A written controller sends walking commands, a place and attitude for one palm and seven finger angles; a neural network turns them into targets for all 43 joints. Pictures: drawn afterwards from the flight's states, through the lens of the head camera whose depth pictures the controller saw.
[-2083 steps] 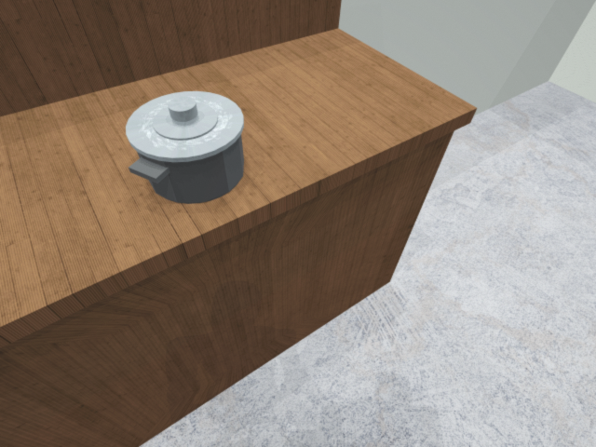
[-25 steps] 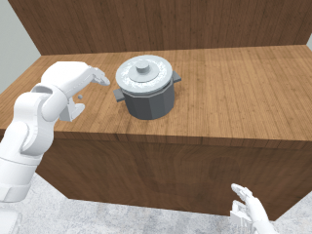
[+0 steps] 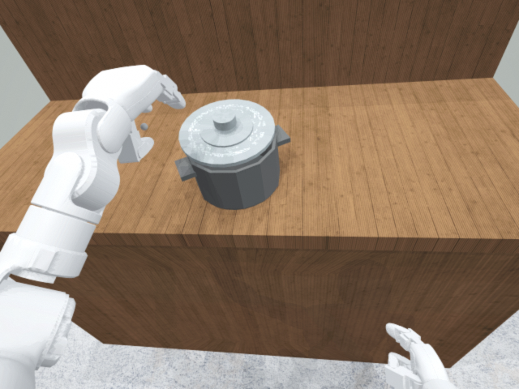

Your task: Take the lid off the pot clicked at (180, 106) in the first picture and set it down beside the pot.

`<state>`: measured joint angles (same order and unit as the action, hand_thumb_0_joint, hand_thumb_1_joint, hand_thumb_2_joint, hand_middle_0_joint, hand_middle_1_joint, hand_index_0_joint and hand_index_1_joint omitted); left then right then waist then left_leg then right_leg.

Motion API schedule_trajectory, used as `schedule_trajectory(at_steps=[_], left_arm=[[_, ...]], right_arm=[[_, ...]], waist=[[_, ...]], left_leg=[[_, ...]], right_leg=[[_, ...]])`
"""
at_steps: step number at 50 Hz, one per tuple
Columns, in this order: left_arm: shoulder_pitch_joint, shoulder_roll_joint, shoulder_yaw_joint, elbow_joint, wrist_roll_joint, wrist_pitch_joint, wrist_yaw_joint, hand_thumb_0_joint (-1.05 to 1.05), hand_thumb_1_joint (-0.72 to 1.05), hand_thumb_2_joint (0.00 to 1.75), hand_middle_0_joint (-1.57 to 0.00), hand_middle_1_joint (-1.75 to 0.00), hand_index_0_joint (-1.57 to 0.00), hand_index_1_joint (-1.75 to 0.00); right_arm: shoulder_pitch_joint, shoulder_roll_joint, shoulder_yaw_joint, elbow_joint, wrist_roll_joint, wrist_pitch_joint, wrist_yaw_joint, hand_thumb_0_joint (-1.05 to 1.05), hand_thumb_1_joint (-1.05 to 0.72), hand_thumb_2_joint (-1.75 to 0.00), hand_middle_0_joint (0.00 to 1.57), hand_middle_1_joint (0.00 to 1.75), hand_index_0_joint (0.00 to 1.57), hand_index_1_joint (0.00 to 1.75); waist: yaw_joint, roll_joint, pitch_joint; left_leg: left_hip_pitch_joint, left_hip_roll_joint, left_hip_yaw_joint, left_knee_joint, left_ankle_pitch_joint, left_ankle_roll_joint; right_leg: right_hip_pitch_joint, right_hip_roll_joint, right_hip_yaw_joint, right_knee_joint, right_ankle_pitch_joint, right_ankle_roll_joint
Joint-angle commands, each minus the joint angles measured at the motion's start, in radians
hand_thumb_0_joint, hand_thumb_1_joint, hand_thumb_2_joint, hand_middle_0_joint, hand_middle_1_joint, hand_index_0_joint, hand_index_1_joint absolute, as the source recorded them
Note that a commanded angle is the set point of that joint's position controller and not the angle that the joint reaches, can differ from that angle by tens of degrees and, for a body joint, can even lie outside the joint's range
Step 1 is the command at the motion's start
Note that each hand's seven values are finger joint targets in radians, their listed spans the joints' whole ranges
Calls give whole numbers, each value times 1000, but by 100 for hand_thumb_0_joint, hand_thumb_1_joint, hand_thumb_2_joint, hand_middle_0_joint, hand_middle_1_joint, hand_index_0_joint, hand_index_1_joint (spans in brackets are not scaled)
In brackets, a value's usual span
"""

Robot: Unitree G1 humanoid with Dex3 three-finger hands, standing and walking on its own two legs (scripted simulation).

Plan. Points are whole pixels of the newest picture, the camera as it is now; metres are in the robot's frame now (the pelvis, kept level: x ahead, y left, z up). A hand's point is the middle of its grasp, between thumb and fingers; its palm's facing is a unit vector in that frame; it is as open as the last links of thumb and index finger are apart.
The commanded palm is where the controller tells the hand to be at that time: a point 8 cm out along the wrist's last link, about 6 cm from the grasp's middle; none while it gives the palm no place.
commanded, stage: move the open hand above the knob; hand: left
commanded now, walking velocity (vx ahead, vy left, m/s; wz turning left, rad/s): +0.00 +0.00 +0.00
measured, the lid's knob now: (224, 119) +0.53 +0.10 +0.16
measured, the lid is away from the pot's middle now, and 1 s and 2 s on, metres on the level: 0.03 0.03 0.03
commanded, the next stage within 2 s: none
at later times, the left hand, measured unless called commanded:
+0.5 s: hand (212, 102) +0.45 +0.09 +0.24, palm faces -0.03 +0.03 -1.00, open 9.9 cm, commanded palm +0.44 +0.11 +0.29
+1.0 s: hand (216, 100) +0.49 +0.09 +0.22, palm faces -0.19 -0.02 -0.98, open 10.0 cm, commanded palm +0.48 +0.11 +0.29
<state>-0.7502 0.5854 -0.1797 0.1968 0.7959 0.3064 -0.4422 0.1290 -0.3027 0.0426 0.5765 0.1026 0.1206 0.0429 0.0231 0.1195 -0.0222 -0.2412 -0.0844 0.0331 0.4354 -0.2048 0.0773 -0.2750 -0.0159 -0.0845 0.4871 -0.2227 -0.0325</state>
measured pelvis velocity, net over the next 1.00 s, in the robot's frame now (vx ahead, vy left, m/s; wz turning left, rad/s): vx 0.02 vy -0.01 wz -0.03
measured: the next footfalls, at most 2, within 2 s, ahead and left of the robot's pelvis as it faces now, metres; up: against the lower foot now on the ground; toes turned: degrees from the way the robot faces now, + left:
none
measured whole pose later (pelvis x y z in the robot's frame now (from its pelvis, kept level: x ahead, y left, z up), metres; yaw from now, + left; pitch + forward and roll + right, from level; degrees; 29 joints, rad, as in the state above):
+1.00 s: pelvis +0.02 -0.01 +0.00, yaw -1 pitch +4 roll +1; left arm -1.15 0.42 -0.33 0.79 0.88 0.38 -0.42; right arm 0.23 -0.30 0.05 0.65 0.08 0.12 0.01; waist -0.08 0.09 -0.06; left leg -0.26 -0.07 0.05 0.41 -0.22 0.07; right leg -0.31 0.00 -0.06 0.47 -0.24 -0.04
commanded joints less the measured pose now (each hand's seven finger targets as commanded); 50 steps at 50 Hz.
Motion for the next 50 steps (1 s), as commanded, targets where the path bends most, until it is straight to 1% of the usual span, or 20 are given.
schedule_trajectory(at_steps=[1,4,7,12,14,17,18,20,22,25,29,32,33,35,37,38,42,45,47,50], left_arm=[[-467,163,35,-256,52,-26,24,0,-40,171,-88,-8,-88,-8],[-818,391,184,-242,93,-34,73,0,-40,171,-88,-8,-88,-8],[-763,412,241,-71,58,-30,103,0,-40,171,-88,-8,-88,-8],[-298,-84,-80,254,16,15,53,0,-40,171,-88,-8,-88,-8],[-331,-107,-128,140,41,25,33,0,-40,171,-88,-8,-88,-8],[-692,33,-70,-108,55,8,62,0,-40,171,-88,-8,-88,-8],[-909,188,17,-244,90,-5,77,0,-40,171,-88,-8,-88,-8],[-1081,328,121,-183,109,0,103,0,-40,171,-88,-8,-88,-8],[-1043,324,150,-17,75,8,130,0,-40,171,-88,-8,-88,-8],[-741,126,43,361,76,50,122,0,-40,171,-88,-8,-88,-8],[-488,-170,-161,427,63,65,76,0,-40,171,-88,-8,-88,-8],[-752,-102,-146,220,76,58,75,0,-40,171,-88,-8,-88,-8],[-966,58,-62,93,110,46,83,0,-40,171,-88,-8,-88,-8],[-1278,193,2,32,125,27,102,0,-40,171,-88,-8,-88,-8],[-1321,246,56,83,91,17,127,0,-40,171,-88,-8,-88,-8],[-1291,294,103,203,112,27,139,0,-40,171,-88,-8,-88,-8],[-729,-10,-44,774,78,90,113,0,-40,171,-88,-8,-88,-8],[-615,-128,-144,677,101,74,62,0,-40,171,-88,-8,-88,-8],[-746,-156,-176,458,92,58,35,0,-40,171,-88,-8,-88,-8],[-1214,223,44,106,113,1,36,0,-40,171,-88,-8,-88,-8]], right_arm=[[-196,-79,-31,-189,1,-32,5,0,-90,-90,20,30,20,30],[-153,-70,-24,-147,-16,-74,-30,0,-90,-90,20,30,20,30],[-86,-83,-22,-107,-21,-88,-41,0,-90,-90,20,30,20,30],[-97,-79,-29,-122,0,-39,3,0,-90,-90,20,30,20,30],[-148,-78,-29,-162,7,-20,16,0,-90,-90,20,30,20,30],[-161,-76,-37,-170,0,-15,5,0,-90,-90,20,30,20,30],[-148,-65,-33,-175,-8,-41,-2,0,-90,-90,20,30,20,30],[-96,-65,-33,-122,-18,-80,-29,0,-90,-90,20,30,20,30],[-40,-80,-32,-75,-22,-94,-42,0,-90,-90,20,30,20,30],[-30,-68,-14,-32,-26,-73,-41,0,-90,-90,20,30,20,30],[-75,-85,-25,-95,-7,-26,0,0,-90,-90,20,30,20,30],[-98,-86,-40,-120,-10,-5,-3,0,-90,-90,20,30,20,30],[-94,-77,-34,-126,-13,-22,-12,0,-90,-90,20,30,20,30],[-56,-62,-33,-96,-23,-73,-40,0,-90,-90,20,30,20,30],[-9,-70,-39,-58,-27,-112,-57,0,-90,-90,20,30,20,30],[13,-63,-32,-26,-33,-124,-68,0,-90,-90,20,30,20,30],[56,-95,-26,22,-22,-74,-48,0,-90,-90,20,30,20,30],[-14,-99,-23,-55,-16,-54,-22,0,-90,-90,20,30,20,30],[-39,-94,-40,-89,-19,-34,-17,0,-90,-90,20,30,20,30],[-28,-72,-41,-109,-30,-83,-50,0,-90,-90,20,30,20,30]], waist=[[-28,-119,-299],[-29,-53,-415],[-14,-64,-427],[-34,-214,-189],[-35,-213,-215],[-61,-150,-360],[-50,-78,-501],[-50,-44,-570],[-57,-60,-511],[-40,-235,-298],[-48,-233,-218],[-79,-203,-348],[-78,-169,-465],[-96,-105,-591],[-98,-65,-615],[-86,-127,-594],[-77,-270,-224],[-70,-242,-249],[-90,-212,-353],[-90,-148,-611]], left_leg=[[97,41,-63,-48,130,-18],[132,33,-88,-44,174,-15],[129,35,-101,-42,237,-27],[40,51,-64,-49,227,-40],[49,52,-44,-48,182,-32],[122,42,-72,-25,196,-12],[171,36,-83,-32,236,-9],[205,32,-98,-23,295,-11],[177,34,-104,-28,300,-20],[35,40,-65,-68,242,-34],[15,48,-39,-53,214,-38],[70,38,-50,-28,206,-12],[98,32,-54,-32,217,-5],[163,18,-78,-21,262,5],[187,24,-96,-11,290,4],[147,23,-88,-22,269,1],[-51,33,-41,-67,196,-26],[-34,35,-24,-43,211,-23],[37,32,-37,-26,260,-3],[125,9,-56,-19,292,26]], right_leg=[[94,-3,53,-53,110,-7],[178,4,80,-35,159,-15],[202,6,72,-35,217,-21],[56,-2,32,-47,215,-9],[48,0,30,-48,184,-3],[99,-7,56,-37,188,-11],[176,0,79,-26,232,-12],[222,7,88,-10,299,-20],[207,11,75,-24,306,-21],[144,5,55,-35,271,-11],[59,-3,35,-36,245,-4],[106,-12,60,-42,255,-5],[176,-9,86,-35,288,-3],[236,-3,108,-19,357,-7],[234,-2,104,-25,377,-9],[249,4,106,-20,370,-6],[128,-5,63,-49,313,1],[115,-13,61,-34,333,6],[148,-18,72,-46,372,3],[320,-20,131,-33,474,7]])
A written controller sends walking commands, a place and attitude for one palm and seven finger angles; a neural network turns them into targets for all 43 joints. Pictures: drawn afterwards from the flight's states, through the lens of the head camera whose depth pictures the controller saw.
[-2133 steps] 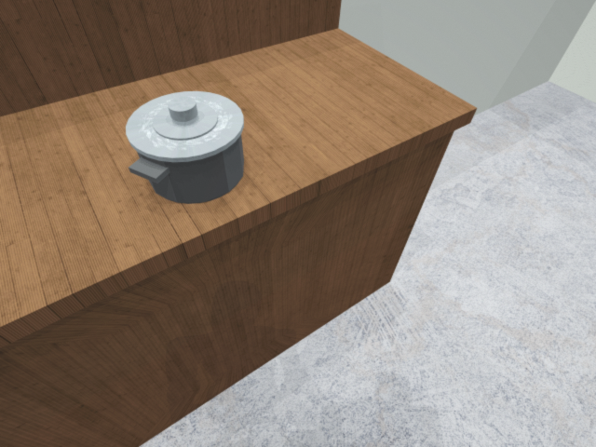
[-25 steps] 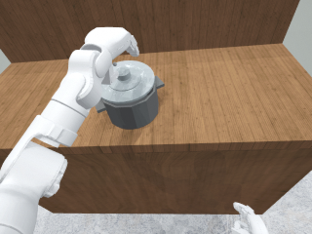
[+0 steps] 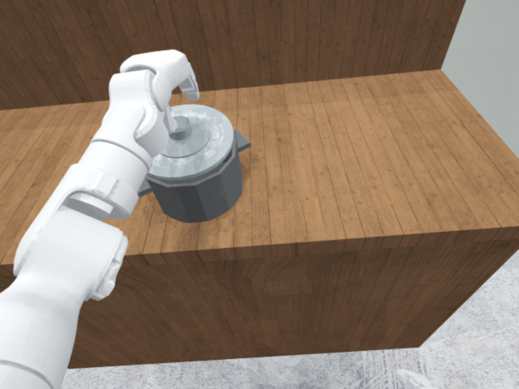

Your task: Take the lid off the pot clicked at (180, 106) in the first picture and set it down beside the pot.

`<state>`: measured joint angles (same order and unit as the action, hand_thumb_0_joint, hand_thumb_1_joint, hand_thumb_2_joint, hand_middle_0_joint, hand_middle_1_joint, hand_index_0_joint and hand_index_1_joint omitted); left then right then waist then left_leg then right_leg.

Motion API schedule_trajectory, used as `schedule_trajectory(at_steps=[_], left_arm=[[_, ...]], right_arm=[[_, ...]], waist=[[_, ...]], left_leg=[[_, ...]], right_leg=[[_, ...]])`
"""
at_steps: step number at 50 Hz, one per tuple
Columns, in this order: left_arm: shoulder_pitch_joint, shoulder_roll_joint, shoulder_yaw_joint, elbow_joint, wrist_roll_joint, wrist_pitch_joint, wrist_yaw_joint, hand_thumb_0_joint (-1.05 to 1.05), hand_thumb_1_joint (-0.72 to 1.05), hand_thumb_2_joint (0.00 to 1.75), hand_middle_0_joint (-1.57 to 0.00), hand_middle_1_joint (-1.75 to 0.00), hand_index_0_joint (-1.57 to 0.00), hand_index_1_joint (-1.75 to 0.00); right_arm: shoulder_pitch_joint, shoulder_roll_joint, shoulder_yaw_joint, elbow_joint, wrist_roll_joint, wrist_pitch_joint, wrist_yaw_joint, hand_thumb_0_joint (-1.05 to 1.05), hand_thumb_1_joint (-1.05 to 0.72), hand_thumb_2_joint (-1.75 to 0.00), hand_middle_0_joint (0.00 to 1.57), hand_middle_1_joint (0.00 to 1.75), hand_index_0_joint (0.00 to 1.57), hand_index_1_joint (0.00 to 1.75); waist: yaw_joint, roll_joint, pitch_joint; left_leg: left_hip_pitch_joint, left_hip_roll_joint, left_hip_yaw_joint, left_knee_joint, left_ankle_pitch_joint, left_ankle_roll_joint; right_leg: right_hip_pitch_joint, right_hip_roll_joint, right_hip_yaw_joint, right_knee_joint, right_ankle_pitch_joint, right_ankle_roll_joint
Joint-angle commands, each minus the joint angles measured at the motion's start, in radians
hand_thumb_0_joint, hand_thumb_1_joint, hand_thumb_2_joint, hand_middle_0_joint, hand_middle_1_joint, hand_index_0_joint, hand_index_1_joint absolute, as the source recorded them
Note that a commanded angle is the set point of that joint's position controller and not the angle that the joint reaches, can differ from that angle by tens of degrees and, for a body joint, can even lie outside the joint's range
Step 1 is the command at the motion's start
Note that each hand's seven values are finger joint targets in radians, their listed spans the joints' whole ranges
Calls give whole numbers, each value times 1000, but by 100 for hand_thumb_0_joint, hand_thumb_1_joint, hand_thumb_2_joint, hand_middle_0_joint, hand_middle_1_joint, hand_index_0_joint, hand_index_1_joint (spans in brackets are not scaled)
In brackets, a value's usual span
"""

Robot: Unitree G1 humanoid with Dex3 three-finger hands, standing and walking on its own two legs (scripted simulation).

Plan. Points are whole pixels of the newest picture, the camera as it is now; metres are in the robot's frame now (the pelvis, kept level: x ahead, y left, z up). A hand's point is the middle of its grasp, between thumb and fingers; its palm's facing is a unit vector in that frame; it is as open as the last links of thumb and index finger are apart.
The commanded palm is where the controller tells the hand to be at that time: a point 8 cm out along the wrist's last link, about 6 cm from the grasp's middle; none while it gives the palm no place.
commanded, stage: move the open hand above the knob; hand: left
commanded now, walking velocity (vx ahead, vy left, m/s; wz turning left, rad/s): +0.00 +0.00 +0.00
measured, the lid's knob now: (179, 128) +0.50 +0.12 +0.16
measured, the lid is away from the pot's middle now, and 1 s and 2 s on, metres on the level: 0.03 0.03 0.03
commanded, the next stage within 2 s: none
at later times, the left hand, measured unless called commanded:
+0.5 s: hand (151, 86) +0.48 +0.13 +0.25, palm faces -0.13 -0.09 -0.99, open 10.0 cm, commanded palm +0.46 +0.13 +0.29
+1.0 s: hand (167, 108) +0.47 +0.12 +0.22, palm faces -0.16 -0.01 -0.99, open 10.0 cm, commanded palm +0.46 +0.13 +0.29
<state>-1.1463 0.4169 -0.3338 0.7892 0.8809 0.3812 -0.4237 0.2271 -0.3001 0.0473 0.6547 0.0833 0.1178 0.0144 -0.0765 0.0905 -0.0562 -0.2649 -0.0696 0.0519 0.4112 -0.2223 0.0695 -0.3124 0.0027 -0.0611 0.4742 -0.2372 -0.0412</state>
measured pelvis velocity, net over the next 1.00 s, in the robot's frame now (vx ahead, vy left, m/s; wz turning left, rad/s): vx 0.01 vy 0.04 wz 0.02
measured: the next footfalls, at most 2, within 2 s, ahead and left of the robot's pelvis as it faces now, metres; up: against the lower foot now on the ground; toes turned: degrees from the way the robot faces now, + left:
none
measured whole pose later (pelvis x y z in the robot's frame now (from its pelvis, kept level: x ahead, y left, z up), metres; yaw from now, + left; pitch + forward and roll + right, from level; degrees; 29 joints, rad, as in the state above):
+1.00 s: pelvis +0.01 +0.04 +0.00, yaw +1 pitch +5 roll +0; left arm -1.16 0.35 -0.39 0.71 0.86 0.33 -0.41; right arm 0.24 -0.27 0.03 0.67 0.06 0.06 0.02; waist -0.06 0.09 -0.07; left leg -0.27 -0.11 0.04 0.40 -0.22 0.12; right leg -0.31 -0.04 -0.07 0.45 -0.23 0.01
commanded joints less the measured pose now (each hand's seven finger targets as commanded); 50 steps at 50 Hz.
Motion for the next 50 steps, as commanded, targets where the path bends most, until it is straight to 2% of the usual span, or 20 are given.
schedule_trajectory(at_steps=[1,3,5,7,10,12,15,18,20,21,23,27,31,33,39,42,44,46,48,50], left_arm=[[-899,420,200,-477,27,-85,17,0,-40,171,-88,-8,-88,-8],[-902,512,281,-399,28,-100,49,0,-40,171,-88,-8,-88,-8],[-690,408,233,-101,37,-69,65,0,-40,171,-88,-8,-88,-8],[-475,172,88,102,19,-20,57,0,-40,171,-88,-8,-88,-8],[-315,82,22,106,28,-16,22,0,-40,171,-88,-8,-88,-8],[-410,35,-31,-65,12,-41,-5,0,-40,171,-88,-8,-88,-8],[-852,209,48,-440,8,-106,-2,0,-40,171,-88,-8,-88,-8],[-914,413,221,-391,-10,-141,41,0,-40,171,-88,-8,-88,-8],[-734,386,233,-62,7,-100,71,0,-40,171,-88,-8,-88,-8],[-650,288,157,67,16,-63,76,0,-40,171,-88,-8,-88,-8],[-515,188,95,190,34,-16,92,0,-40,171,-88,-8,-88,-8],[-429,14,-19,-1,36,-41,47,0,-40,171,-88,-8,-88,-8],[-825,243,108,-386,26,-86,29,0,-40,171,-88,-8,-88,-8],[-937,333,179,-386,1,-100,52,0,-40,171,-88,-8,-88,-8],[-496,92,73,150,34,-4,96,0,-40,171,-88,-8,-88,-8],[-428,-34,-16,33,20,-20,75,0,-40,171,-88,-8,-88,-8],[-584,-6,-34,-227,39,-42,57,0,-40,171,-88,-8,-88,-8],[-798,129,34,-386,45,-61,63,0,-40,171,-88,-8,-88,-8],[-941,263,135,-448,25,-72,86,0,-40,171,-88,-8,-88,-8],[-860,241,145,-216,20,-38,105,0,-40,171,-88,-8,-88,-8]], right_arm=[[-116,-68,-45,-169,-13,-102,-35,0,-90,-90,20,30,20,30],[-68,-70,-45,-122,-19,-128,-50,0,-90,-90,20,30,20,30],[-37,-74,-40,-70,-15,-121,-53,0,-90,-90,20,30,20,30],[-23,-94,-47,-56,-4,-95,-25,0,-90,-90,20,30,20,30],[-70,-103,-43,-108,0,-72,-2,0,-90,-90,20,30,20,30],[-96,-105,-52,-139,0,-55,0,0,-90,-90,20,30,20,30],[-104,-71,-55,-163,-5,-102,-21,0,-90,-90,20,30,20,30],[-33,-79,-55,-111,-17,-148,-50,0,-90,-90,20,30,20,30],[7,-83,-40,-49,-14,-133,-59,0,-90,-90,20,30,20,30],[5,-85,-32,-32,-9,-116,-51,0,-90,-90,20,30,20,30],[-4,-103,-32,-28,-8,-89,-24,0,-90,-90,20,30,20,30],[-61,-99,-53,-123,-16,-63,10,0,-90,-90,20,30,20,30],[-62,-82,-60,-155,-19,-97,-10,0,-90,-90,20,30,20,30],[-25,-82,-63,-115,-21,-127,-25,0,-90,-90,20,30,20,30],[14,-94,-45,-41,-27,-98,1,0,-90,-90,20,30,20,30],[-37,-100,-55,-99,-22,-65,21,0,-90,-90,20,30,20,30],[-86,-82,-60,-148,-23,-65,27,0,-90,-90,20,30,20,30],[-76,-74,-64,-154,-23,-89,16,0,-90,-90,20,30,20,30],[-49,-71,-68,-126,-28,-118,3,0,-90,-90,20,30,20,30],[-17,-73,-57,-74,-25,-126,-9,0,-90,-90,20,30,20,30]], waist=[[-2,-113,-589],[8,-102,-539],[12,-171,-351],[8,-138,-210],[14,-187,-205],[-11,-169,-299],[-31,-78,-535],[-17,-74,-553],[-6,-175,-351],[-9,-204,-235],[1,-172,-143],[5,-107,-344],[-13,-79,-596],[-18,-101,-571],[19,-166,-211],[16,-129,-292],[8,-84,-471],[-4,-46,-592],[-6,-63,-628],[-5,-130,-475]], left_leg=[[165,-8,-83,7,321,37],[148,3,-95,-1,295,31],[74,9,-81,-29,244,17],[31,11,-75,-44,221,-4],[27,17,-65,-27,182,-8],[77,12,-73,-12,206,7],[238,4,-110,5,285,25],[265,14,-132,4,298,21],[125,17,-107,-40,231,10],[59,17,-100,-59,205,-3],[12,26,-96,-70,181,-29],[156,36,-110,-5,380,-21],[311,32,-138,12,468,-1],[316,37,-159,6,448,-8],[118,41,-127,-45,379,-56],[163,46,-122,-20,426,-49],[283,54,-146,8,523,-43],[368,53,-162,25,588,-39],[381,54,-175,30,573,-37],[289,48,-161,-3,484,-44]], right_leg=[[355,-35,109,-15,499,16],[328,-29,104,-25,454,11],[234,-21,75,-41,381,8],[129,-18,38,-47,308,0],[102,-23,36,-43,266,11],[130,-31,46,-51,291,9],[200,-23,79,-39,356,9],[201,-13,78,-46,351,3],[162,-7,49,-51,300,1],[113,-4,31,-53,273,-1],[39,-7,13,-52,210,-7],[67,-20,24,-24,290,-6],[160,-15,60,-29,369,3],[146,-5,55,-37,355,2],[-1,5,-1,-37,234,-12],[14,-12,7,-27,253,-10],[46,-14,23,-17,291,-5],[87,-10,44,-18,331,-5],[112,-2,48,-22,341,-4],[79,9,28,-30,298,-8]])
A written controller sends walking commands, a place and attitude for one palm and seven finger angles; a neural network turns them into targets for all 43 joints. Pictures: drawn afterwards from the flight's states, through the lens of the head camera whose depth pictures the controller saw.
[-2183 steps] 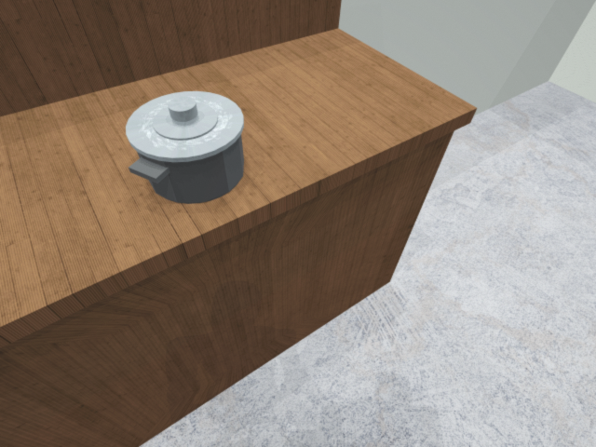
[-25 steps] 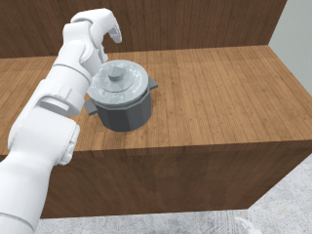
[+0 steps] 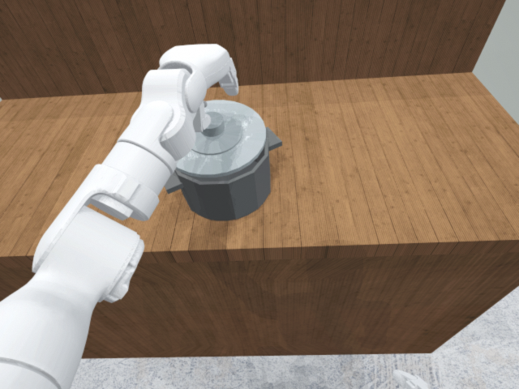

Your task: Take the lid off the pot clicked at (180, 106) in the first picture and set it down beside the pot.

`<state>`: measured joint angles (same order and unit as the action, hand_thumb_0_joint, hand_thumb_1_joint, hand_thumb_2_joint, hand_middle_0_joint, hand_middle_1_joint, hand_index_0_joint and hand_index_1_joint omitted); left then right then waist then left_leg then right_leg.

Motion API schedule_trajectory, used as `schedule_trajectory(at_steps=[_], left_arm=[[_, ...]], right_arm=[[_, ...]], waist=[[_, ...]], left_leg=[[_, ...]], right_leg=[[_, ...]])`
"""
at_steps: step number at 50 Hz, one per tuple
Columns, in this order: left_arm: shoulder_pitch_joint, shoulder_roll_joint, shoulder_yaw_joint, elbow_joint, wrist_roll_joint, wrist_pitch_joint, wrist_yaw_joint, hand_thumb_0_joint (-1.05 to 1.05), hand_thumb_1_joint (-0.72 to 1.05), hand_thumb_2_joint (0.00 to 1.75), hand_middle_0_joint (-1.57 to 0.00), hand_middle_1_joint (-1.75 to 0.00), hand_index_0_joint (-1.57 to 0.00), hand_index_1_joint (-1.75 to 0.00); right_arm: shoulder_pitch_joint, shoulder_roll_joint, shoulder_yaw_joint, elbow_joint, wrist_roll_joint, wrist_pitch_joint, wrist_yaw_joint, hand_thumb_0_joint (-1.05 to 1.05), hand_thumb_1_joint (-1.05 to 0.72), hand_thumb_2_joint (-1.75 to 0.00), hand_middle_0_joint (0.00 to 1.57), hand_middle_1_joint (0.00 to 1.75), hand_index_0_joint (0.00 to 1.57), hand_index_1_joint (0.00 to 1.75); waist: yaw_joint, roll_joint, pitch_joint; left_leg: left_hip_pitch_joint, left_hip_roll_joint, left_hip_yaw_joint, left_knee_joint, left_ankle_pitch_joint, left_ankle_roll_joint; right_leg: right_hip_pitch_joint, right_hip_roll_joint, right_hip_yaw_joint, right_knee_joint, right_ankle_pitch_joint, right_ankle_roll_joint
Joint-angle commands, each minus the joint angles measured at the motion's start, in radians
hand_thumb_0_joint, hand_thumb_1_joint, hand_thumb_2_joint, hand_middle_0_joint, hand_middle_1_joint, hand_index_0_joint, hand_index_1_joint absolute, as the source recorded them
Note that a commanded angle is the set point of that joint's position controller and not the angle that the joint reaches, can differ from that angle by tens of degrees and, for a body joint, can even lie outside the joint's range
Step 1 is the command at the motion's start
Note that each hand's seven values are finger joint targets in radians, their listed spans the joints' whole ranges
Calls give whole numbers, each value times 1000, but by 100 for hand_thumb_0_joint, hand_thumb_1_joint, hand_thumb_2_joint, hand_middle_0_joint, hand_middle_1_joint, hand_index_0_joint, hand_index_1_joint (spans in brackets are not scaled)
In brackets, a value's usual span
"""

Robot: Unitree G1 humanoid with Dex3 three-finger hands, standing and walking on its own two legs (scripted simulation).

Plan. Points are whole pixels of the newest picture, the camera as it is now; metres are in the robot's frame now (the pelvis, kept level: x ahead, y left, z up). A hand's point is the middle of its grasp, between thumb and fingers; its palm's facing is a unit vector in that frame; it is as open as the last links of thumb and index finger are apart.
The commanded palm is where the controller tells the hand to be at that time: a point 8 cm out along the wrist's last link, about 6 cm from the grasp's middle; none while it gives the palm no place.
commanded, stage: move the open hand above the knob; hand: left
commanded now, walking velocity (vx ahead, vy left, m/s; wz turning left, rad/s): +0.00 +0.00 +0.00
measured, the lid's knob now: (211, 124) +0.50 +0.07 +0.16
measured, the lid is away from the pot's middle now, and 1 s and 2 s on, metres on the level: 0.03 0.03 0.03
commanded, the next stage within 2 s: lower the open fingers around the knob in 1.48 s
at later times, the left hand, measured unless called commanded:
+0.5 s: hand (197, 91) +0.47 +0.08 +0.24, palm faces -0.15 -0.05 -0.99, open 10.0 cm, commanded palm +0.44 +0.08 +0.29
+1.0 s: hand (211, 89) +0.46 +0.05 +0.24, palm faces -0.16 -0.04 -0.99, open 9.9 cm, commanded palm +0.45 +0.07 +0.29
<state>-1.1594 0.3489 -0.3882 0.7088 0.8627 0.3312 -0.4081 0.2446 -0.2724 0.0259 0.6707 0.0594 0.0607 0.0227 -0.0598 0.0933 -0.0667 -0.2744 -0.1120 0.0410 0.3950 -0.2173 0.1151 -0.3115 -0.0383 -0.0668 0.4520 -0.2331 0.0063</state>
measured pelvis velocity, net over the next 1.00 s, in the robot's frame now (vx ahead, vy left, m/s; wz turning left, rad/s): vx -0.01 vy -0.03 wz -0.01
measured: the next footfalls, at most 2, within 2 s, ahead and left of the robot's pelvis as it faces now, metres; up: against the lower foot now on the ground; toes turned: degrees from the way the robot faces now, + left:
none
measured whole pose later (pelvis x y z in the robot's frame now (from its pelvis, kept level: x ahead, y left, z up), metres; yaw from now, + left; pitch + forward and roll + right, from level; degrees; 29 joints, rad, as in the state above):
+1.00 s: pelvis -0.01 -0.03 +0.00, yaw -1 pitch +3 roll +0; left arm -1.21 0.38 -0.33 0.80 0.86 0.31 -0.43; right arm 0.21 -0.28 0.05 0.69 0.07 0.05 -0.02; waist -0.07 0.08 -0.05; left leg -0.24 -0.08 0.04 0.39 -0.22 0.08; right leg -0.28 0.00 -0.06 0.45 -0.23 -0.03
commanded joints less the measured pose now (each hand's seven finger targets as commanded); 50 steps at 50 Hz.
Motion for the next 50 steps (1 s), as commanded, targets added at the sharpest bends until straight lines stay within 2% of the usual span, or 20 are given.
schedule_trajectory(at_steps=[1,4,7,11,13,15,20,22,28,30,33,36,37,39,42,43,44,45,48,50], left_arm=[[-781,280,190,-38,39,30,97,0,-40,171,-88,-8,-88,-8],[-503,123,113,187,40,67,96,0,-40,171,-88,-8,-88,-8],[-402,-21,14,118,29,59,69,0,-40,171,-88,-8,-88,-8],[-722,177,85,-240,66,23,51,0,-40,171,-88,-8,-88,-8],[-893,308,163,-291,59,5,70,0,-40,171,-88,-8,-88,-8],[-878,366,213,-147,62,21,90,0,-40,171,-88,-8,-88,-8],[-447,137,98,199,50,77,70,0,-40,171,-88,-8,-88,-8],[-347,48,43,187,30,70,44,0,-40,171,-88,-8,-88,-8],[-864,335,157,-304,53,-14,16,0,-40,171,-88,-8,-88,-8],[-889,393,203,-245,59,-21,31,0,-40,171,-88,-8,-88,-8],[-691,357,216,34,50,12,55,0,-40,171,-88,-8,-88,-8],[-466,181,94,214,53,62,35,0,-40,171,-88,-8,-88,-8],[-417,99,52,202,41,56,26,0,-40,171,-88,-8,-88,-8],[-453,97,31,28,58,40,-4,0,-40,171,-88,-8,-88,-8],[-666,177,71,-241,17,-8,-20,0,-40,171,-88,-8,-88,-8],[-771,347,190,-325,39,-20,-12,0,-40,171,-88,-8,-88,-8],[-803,333,165,-265,38,-22,-12,0,-40,171,-88,-8,-88,-8],[-819,421,246,-227,42,-22,7,0,-40,171,-88,-8,-88,-8],[-700,357,218,-4,53,0,49,0,-40,171,-88,-8,-88,-8],[-539,218,125,189,62,56,53,0,-40,171,-88,-8,-88,-8]], right_arm=[[-26,-102,-27,-70,0,-65,-18,0,-90,-90,20,30,20,30],[-44,-111,-16,-68,-2,-27,-5,0,-90,-90,20,30,20,30],[-92,-118,-26,-120,7,10,16,0,-90,-90,20,30,20,30],[-139,-95,-27,-175,5,-3,2,0,-90,-90,20,30,20,30],[-113,-94,-26,-153,2,-26,-15,0,-90,-90,20,30,20,30],[-91,-93,-14,-109,3,-44,-37,0,-90,-90,20,30,20,30],[-90,-109,-6,-92,12,-13,-22,0,-90,-90,20,30,20,30],[-113,-121,-12,-127,17,3,-10,0,-90,-90,20,30,20,30],[-133,-94,-17,-171,11,-32,-42,0,-90,-90,20,30,20,30],[-94,-93,-20,-131,11,-60,-56,0,-90,-90,20,30,20,30],[-67,-103,-10,-85,9,-59,-59,0,-90,-90,20,30,20,30],[-79,-121,-6,-86,21,-27,-37,0,-90,-90,20,30,20,30],[-87,-127,-15,-101,21,-19,-26,0,-90,-90,20,30,20,30],[-134,-120,-19,-143,17,-8,-12,0,-90,-90,20,30,20,30],[-139,-111,-28,-177,12,-19,-22,0,-90,-90,20,30,20,30],[-124,-106,-29,-172,8,-36,-30,0,-90,-90,20,30,20,30],[-129,-101,-23,-161,11,-48,-39,0,-90,-90,20,30,20,30],[-93,-104,-21,-132,9,-54,-49,0,-90,-90,20,30,20,30],[-76,-102,-10,-88,9,-55,-52,0,-90,-90,20,30,20,30],[-76,-111,-6,-66,17,-29,-39,0,-90,-90,20,30,20,30]], waist=[[-15,-162,-373],[8,-182,-215],[0,-177,-248],[-9,-93,-526],[-19,-105,-556],[-13,-135,-462],[6,-219,-198],[1,-206,-195],[-25,-119,-515],[-23,-105,-498],[-9,-156,-331],[-9,-186,-175],[-12,-154,-184],[-7,-139,-303],[-28,-128,-479],[-12,-137,-567],[-23,-133,-528],[-12,-152,-508],[-4,-171,-336],[-6,-194,-181]], left_leg=[[238,87,-136,-10,442,-96],[129,84,-106,-26,386,-103],[156,88,-105,-4,392,-93],[286,76,-115,22,434,-63],[276,72,-122,17,363,-57],[205,65,-103,-13,290,-53],[64,70,-72,-36,235,-67],[63,67,-68,-19,237,-61],[196,48,-85,4,249,-23],[216,54,-92,0,258,-25],[97,54,-77,-25,194,-39],[27,61,-63,-36,164,-53],[51,61,-63,-24,195,-53],[115,62,-66,-4,239,-45],[196,52,-85,19,336,-25],[216,51,-89,20,323,-21],[199,44,-84,16,312,-16],[189,51,-85,4,299,-19],[113,59,-81,-23,264,-37],[55,67,-72,-43,192,-52]], right_leg=[[60,53,21,-11,281,-58],[12,43,7,-10,244,-61],[11,28,11,-7,242,-58],[134,25,53,2,323,-55],[168,32,62,-7,322,-56],[175,35,58,-12,305,-59],[88,28,28,-19,265,-54],[91,20,31,-25,275,-51],[251,16,91,-26,359,-44],[229,23,86,-22,348,-49],[190,24,70,-34,296,-49],[102,24,43,-34,256,-47],[90,19,42,-37,272,-52],[126,18,53,-23,300,-49],[226,14,73,-24,406,-46],[283,17,93,-17,425,-42],[273,19,91,-18,424,-43],[277,20,91,-20,417,-43],[190,27,61,-23,348,-52],[88,33,35,-31,252,-53]])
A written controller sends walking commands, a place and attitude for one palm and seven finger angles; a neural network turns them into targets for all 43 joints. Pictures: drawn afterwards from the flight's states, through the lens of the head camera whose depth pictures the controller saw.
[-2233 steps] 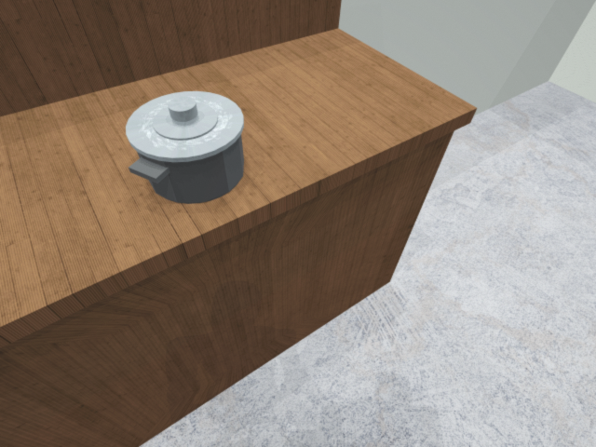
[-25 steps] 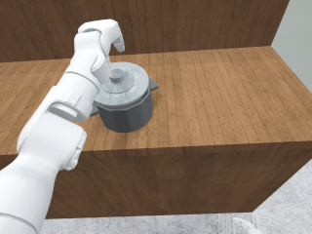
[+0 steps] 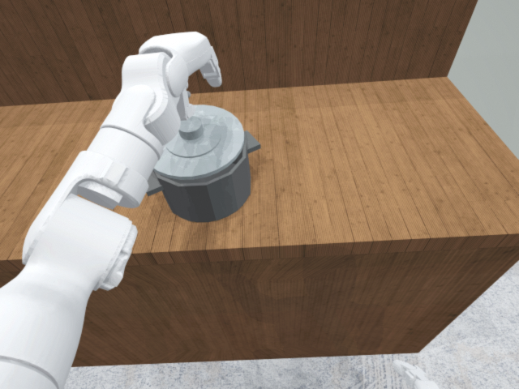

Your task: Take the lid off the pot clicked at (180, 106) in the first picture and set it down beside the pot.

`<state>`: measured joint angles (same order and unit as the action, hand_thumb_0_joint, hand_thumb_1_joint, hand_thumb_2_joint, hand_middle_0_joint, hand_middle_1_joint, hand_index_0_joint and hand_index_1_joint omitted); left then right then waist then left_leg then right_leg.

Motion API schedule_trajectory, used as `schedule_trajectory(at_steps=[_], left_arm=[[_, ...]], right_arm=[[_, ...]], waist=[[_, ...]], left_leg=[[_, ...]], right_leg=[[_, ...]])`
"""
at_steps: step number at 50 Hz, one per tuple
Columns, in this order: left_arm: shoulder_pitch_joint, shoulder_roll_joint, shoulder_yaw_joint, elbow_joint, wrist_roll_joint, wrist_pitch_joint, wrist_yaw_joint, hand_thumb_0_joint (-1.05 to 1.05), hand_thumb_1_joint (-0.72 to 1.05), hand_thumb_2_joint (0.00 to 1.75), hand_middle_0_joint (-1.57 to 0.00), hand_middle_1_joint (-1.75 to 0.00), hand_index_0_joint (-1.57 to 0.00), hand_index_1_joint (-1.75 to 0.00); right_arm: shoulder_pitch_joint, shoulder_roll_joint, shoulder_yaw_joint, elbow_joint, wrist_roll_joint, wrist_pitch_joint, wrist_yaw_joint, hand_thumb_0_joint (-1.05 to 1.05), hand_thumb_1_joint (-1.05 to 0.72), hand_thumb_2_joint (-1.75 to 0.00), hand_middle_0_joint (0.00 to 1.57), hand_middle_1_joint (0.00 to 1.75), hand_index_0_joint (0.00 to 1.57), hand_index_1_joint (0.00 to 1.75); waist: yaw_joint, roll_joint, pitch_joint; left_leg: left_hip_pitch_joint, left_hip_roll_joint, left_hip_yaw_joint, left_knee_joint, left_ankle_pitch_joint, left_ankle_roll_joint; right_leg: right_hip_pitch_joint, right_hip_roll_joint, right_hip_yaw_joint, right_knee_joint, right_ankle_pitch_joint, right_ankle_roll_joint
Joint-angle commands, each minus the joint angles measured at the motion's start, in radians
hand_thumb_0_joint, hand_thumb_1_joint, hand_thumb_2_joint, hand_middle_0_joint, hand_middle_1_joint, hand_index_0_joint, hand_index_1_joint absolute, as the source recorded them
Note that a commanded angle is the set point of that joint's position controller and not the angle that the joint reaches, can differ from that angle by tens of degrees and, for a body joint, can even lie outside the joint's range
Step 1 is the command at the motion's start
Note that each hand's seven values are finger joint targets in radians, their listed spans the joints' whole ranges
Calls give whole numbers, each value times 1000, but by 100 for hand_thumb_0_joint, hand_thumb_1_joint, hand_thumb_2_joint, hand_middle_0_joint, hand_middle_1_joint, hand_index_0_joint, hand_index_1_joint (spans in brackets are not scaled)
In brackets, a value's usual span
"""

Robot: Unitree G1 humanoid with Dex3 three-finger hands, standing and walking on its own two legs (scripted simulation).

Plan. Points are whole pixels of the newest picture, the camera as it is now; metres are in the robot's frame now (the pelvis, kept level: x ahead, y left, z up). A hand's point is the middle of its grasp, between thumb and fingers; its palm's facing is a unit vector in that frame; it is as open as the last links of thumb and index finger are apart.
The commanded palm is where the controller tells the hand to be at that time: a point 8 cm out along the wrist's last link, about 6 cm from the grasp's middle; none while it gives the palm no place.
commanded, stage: move the open hand above the knob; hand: left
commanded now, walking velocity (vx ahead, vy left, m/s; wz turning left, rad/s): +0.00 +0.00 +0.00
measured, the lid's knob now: (190, 127) +0.50 +0.11 +0.16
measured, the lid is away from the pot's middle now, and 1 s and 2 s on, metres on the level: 0.03 0.03 0.02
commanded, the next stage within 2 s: lower the open fingers around the knob in 0.48 s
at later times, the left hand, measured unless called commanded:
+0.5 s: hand (181, 109) +0.46 +0.10 +0.22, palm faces -0.19 -0.02 -0.98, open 10.0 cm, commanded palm +0.45 +0.10 +0.29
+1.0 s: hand (181, 107) +0.47 +0.10 +0.22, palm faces -0.18 -0.08 -0.98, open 10.0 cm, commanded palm +0.44 +0.10 +0.26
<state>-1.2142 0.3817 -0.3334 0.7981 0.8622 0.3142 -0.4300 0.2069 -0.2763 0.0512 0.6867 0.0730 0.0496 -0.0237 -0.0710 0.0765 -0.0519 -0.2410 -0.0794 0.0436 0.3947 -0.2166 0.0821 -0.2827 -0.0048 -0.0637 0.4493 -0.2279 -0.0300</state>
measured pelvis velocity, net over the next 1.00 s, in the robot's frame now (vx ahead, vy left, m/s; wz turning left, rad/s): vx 0.00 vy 0.01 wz -0.01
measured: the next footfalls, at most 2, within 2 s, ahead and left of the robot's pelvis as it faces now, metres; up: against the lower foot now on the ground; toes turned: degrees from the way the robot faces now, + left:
none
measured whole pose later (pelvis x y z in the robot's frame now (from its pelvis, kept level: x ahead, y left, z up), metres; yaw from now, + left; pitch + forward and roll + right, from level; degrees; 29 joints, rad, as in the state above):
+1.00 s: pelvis +0.00 +0.01 +0.00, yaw +0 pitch +4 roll +0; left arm -1.24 0.32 -0.35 0.92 0.86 0.39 -0.37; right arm 0.20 -0.27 0.06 0.68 0.07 0.08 0.00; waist -0.06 0.07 -0.07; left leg -0.26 -0.09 0.06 0.39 -0.21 0.09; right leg -0.30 -0.02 -0.05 0.46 -0.22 -0.02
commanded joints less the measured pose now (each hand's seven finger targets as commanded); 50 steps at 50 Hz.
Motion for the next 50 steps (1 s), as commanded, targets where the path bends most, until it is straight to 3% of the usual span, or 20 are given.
schedule_trajectory(at_steps=[1,4,7,8,9,11,15,17,20,22,25,28,30,32,34,37,40,43,47,50], left_arm=[[-441,148,46,100,63,82,73,0,-40,171,-88,-8,-88,-8],[-398,64,-12,-75,62,64,40,0,-40,171,-88,-8,-88,-8],[-582,103,1,-325,28,27,25,0,-40,171,-88,-8,-88,-8],[-685,196,50,-384,45,20,26,0,-40,171,-88,-8,-88,-8],[-712,291,131,-331,47,26,33,0,-40,171,-88,-8,-88,-8],[-760,328,155,-231,43,37,53,0,-40,171,-88,-8,-88,-8],[-547,217,108,-7,61,68,83,0,-40,171,-88,-8,-88,-8],[-398,43,-2,49,45,80,68,0,-40,171,-88,-8,-88,-8],[-406,77,14,-131,59,70,41,0,-40,171,-88,-8,-88,-8],[-531,73,-7,-241,27,49,33,0,-40,171,-88,-8,-88,-8],[-801,254,86,-359,49,32,53,0,-40,171,-88,-8,-88,-8],[-753,292,138,-261,46,24,93,0,-40,171,-88,-8,-88,-8],[-542,205,108,26,45,75,84,0,-40,171,-88,-8,-88,-8],[-348,80,48,131,17,87,72,0,-40,171,-88,-8,-88,-8],[-324,-3,-23,6,23,81,50,0,-40,171,-88,-8,-88,-8],[-429,-11,-44,-212,1,65,42,0,-40,171,-88,-8,-88,-8],[-741,248,100,-364,44,49,70,0,-40,171,-88,-8,-88,-8],[-761,281,126,-259,42,38,101,0,-40,171,-88,-8,-88,-8],[-368,81,47,98,17,79,87,0,-40,171,-88,-8,-88,-8],[-312,30,5,-6,21,74,65,0,-40,171,-88,-8,-88,-8]], right_arm=[[-44,-113,-32,-95,5,-11,18,0,-90,-90,20,30,20,30],[-104,-110,-41,-164,-1,8,39,0,-90,-90,20,30,20,30],[-110,-97,-55,-198,-3,1,37,0,-90,-90,20,30,20,30],[-100,-93,-51,-193,-4,-11,32,0,-90,-90,20,30,20,30],[-85,-99,-52,-171,-7,-20,19,0,-90,-90,20,30,20,30],[-64,-95,-36,-133,-3,-29,3,0,-90,-90,20,30,20,30],[-51,-99,-34,-102,-6,-28,11,0,-90,-90,20,30,20,30],[-62,-109,-41,-122,-1,-3,34,0,-90,-90,20,30,20,30],[-108,-106,-44,-171,-6,17,47,0,-90,-90,20,30,20,30],[-116,-107,-48,-186,-1,21,39,0,-90,-90,20,30,20,30],[-92,-92,-43,-168,0,-23,19,0,-90,-90,20,30,20,30],[-63,-88,-40,-133,-10,-52,10,0,-90,-90,20,30,20,30],[-35,-102,-36,-89,-7,-22,13,0,-90,-90,20,30,20,30],[-41,-122,-39,-104,-1,4,28,0,-90,-90,20,30,20,30],[-98,-113,-34,-150,-1,20,44,0,-90,-90,20,30,20,30],[-123,-107,-51,-191,-2,28,48,0,-90,-90,20,30,20,30],[-95,-96,-45,-175,-4,-8,26,0,-90,-90,20,30,20,30],[-59,-91,-43,-131,-9,-41,10,0,-90,-90,20,30,20,30],[-32,-113,-43,-101,-5,-5,23,0,-90,-90,20,30,20,30],[-87,-114,-41,-148,-3,17,42,0,-90,-90,20,30,20,30]], waist=[[12,-159,-190],[20,-108,-354],[-7,-100,-506],[-6,-112,-546],[-2,-139,-538],[-3,-167,-445],[23,-163,-298],[15,-117,-251],[23,-125,-376],[-6,-128,-419],[-5,-98,-499],[10,-92,-472],[7,-199,-278],[15,-186,-172],[26,-155,-255],[1,-127,-397],[1,-96,-514],[-2,-102,-459],[12,-178,-219],[24,-148,-283]], left_leg=[[17,35,-74,-43,178,-25],[107,33,-75,-4,303,-18],[210,36,-103,31,433,-1],[222,34,-108,26,408,0],[199,29,-99,20,366,6],[139,25,-90,-15,294,0],[83,36,-88,-33,278,-19],[96,41,-91,-23,325,-31],[151,44,-92,1,357,-24],[168,38,-99,7,351,-13],[217,35,-116,-9,309,-11],[210,41,-123,-4,356,-25],[91,40,-99,-38,258,-29],[43,42,-83,-45,230,-38],[84,45,-86,-28,267,-38],[186,50,-105,14,388,-22],[220,39,-114,-2,321,-14],[190,39,-119,-13,284,-18],[59,38,-86,-42,233,-31],[87,41,-81,-23,245,-30]], right_leg=[[43,-2,29,-26,221,-16],[101,-15,46,-4,310,-17],[151,-15,57,-11,384,-14],[172,-10,68,-9,390,-10],[202,-7,73,-11,396,-10],[184,-4,62,-16,362,-11],[101,-3,37,-14,290,-22],[40,-8,26,-20,275,-25],[85,-10,36,-8,293,-19],[110,-13,43,-20,315,-18],[142,-2,57,-14,301,-20],[127,3,49,-9,307,-26],[73,6,28,-24,252,-24],[23,-2,15,-33,221,-25],[34,-7,19,-10,234,-21],[71,-10,32,-16,296,-19],[146,1,56,-12,305,-21],[130,7,53,-16,282,-25],[52,2,24,-31,239,-26],[62,-5,29,-12,247,-20]])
